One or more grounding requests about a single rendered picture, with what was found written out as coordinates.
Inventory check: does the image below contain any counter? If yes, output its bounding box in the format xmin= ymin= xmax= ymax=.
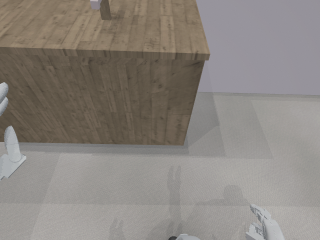
xmin=0 ymin=0 xmax=210 ymax=146

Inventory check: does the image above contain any tap lever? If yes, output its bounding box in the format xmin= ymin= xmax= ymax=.
xmin=90 ymin=0 xmax=102 ymax=10

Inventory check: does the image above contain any robot left hand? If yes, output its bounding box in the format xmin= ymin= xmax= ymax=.
xmin=0 ymin=82 xmax=26 ymax=181

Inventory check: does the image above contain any robot right hand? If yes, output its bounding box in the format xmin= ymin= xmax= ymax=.
xmin=245 ymin=204 xmax=285 ymax=240

